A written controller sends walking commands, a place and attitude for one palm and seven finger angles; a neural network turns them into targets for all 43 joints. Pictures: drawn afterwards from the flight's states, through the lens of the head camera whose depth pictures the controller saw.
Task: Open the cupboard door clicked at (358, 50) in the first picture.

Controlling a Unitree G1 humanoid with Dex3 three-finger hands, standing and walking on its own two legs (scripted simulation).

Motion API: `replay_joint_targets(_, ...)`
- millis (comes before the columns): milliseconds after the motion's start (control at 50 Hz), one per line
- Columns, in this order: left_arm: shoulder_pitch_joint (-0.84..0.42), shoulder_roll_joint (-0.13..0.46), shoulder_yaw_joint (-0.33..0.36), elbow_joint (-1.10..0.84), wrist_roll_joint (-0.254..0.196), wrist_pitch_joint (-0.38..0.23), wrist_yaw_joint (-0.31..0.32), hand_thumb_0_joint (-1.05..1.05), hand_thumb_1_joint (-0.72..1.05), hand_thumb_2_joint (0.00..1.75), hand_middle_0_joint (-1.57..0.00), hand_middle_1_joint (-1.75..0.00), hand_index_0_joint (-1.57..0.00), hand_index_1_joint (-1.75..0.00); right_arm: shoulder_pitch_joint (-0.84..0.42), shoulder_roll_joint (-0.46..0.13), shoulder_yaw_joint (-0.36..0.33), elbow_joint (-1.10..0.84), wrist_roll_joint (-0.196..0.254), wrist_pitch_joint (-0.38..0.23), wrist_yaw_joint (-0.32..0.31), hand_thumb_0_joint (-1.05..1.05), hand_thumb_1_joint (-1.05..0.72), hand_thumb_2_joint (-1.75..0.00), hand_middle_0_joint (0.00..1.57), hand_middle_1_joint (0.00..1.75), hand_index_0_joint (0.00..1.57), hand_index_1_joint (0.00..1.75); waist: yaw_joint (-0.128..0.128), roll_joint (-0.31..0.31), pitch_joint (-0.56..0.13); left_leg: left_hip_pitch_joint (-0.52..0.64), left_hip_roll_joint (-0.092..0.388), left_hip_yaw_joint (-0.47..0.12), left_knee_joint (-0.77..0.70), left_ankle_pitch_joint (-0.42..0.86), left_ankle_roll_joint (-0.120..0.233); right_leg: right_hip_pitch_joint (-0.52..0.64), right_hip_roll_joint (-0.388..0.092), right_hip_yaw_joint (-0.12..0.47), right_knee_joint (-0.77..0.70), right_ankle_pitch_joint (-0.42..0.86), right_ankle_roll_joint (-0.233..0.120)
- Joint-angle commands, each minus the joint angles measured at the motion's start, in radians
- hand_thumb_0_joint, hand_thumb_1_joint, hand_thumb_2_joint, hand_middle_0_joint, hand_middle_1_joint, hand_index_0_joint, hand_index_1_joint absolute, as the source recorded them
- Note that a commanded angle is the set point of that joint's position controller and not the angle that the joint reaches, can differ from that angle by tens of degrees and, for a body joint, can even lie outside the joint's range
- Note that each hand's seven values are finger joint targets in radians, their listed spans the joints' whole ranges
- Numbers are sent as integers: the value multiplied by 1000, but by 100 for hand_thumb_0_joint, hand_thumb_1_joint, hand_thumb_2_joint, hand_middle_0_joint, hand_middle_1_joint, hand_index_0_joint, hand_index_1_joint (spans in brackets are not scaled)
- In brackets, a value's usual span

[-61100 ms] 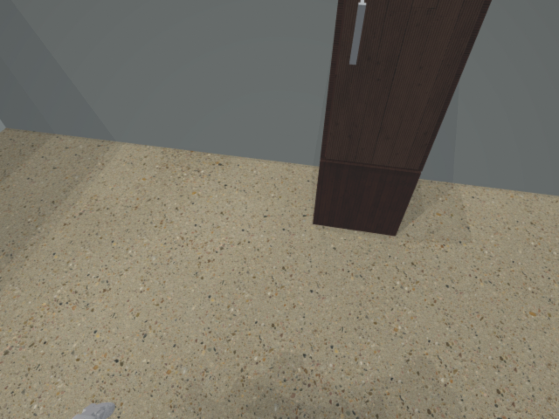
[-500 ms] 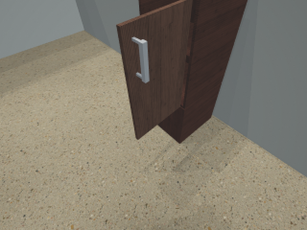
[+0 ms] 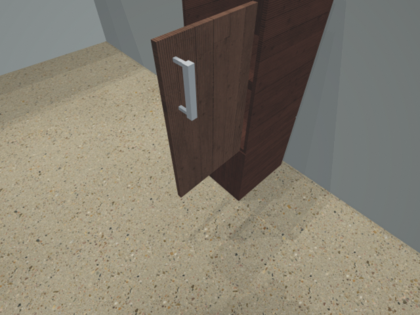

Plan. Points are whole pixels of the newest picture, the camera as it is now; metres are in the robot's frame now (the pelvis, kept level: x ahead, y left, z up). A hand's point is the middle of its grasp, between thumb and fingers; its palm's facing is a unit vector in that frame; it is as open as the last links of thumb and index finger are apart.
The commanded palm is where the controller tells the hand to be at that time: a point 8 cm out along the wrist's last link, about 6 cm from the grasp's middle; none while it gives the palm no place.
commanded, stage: look to check the result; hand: left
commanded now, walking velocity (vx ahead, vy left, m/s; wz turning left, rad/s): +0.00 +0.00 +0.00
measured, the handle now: (185, 89) +0.59 +0.09 +0.12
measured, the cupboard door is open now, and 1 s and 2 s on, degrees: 93 93 93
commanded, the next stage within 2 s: stand and wait in 0.52 s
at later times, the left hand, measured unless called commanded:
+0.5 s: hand out of the picture +0.00 +0.16 -0.17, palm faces +0.02 -0.98 -0.19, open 7.4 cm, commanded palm none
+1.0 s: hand out of the picture +0.02 +0.17 -0.17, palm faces +0.02 -0.97 -0.22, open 7.4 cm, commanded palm none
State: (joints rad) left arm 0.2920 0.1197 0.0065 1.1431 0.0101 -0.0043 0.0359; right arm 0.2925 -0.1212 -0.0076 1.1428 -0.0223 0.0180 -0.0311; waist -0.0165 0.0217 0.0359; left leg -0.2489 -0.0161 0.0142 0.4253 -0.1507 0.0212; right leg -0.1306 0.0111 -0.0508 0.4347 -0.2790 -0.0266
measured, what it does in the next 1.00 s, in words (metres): stands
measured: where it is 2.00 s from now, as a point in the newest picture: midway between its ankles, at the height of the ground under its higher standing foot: outside the picture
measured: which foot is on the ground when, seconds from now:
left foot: down 0.00-1.00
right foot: down 0.00-1.00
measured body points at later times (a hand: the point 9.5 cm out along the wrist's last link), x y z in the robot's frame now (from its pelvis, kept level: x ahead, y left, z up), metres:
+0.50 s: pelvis +0.02 -0.01 +0.00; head +0.03 -0.01 +0.45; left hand +0.00 +0.21 -0.16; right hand +0.02 -0.23 -0.16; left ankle +0.05 +0.10 -0.74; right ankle -0.03 -0.10 -0.74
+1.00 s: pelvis +0.03 -0.01 +0.00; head +0.04 -0.02 +0.45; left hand +0.02 +0.22 -0.15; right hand +0.03 -0.24 -0.16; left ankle +0.05 +0.10 -0.74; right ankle -0.03 -0.10 -0.74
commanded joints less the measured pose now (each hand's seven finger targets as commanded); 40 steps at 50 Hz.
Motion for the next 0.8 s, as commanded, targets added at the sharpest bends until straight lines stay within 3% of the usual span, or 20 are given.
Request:
replay_joint_targets(0, 82, 101, 23, -8, -5, -11, 7, 0, 90, 90, -20, -30, -20, -30, 53, -87, -12, -20, 2, -12, -8, 0, -90, -90, 20, 30, 20, 30, 6, -25, 51, 53, 100, -93, -67, 45, 11, -92, -114, 89, -126, 49, -26)
replay_joint_targets(280, 88, 116, 20, 0, -6, -16, 7, 0, 90, 90, -20, -30, -20, -30, 19, -116, -11, -16, 7, -14, -10, 0, -90, -90, 20, 30, 20, 30, 9, -35, 36, 93, 107, -85, -63, 100, 13, -65, -115, 90, -138, 110, -20)
replay_joint_targets(520, 67, 125, 19, -4, -6, -16, 5, 0, 90, 90, -20, -30, -20, -30, -1, -129, -7, -13, 4, -18, -12, 0, -90, -90, 20, 30, 20, 30, 9, -4, 46, 97, 110, -90, -77, 126, 12, -44, -116, 93, -143, 142, -20)
replay_joint_targets(600, 61, 130, 21, -6, -6, -17, 5, 0, 90, 90, -20, -30, -20, -30, -5, -135, -9, -14, 4, -19, -12, 0, -90, -90, 20, 30, 20, 30, 9, -31, 45, 101, 111, -88, -79, 124, 11, -39, -117, 89, -148, 145, -19)
replay_joint_targets(780, 47, 151, 26, -14, -6, -21, 5, 0, 90, 90, -20, -30, -20, -30, -13, -156, -11, -17, 6, -23, -13, 0, -90, -90, 20, 30, 20, 30, 12, -27, 24, 117, 114, -86, -78, 155, 13, -17, -117, 91, -150, 189, -20)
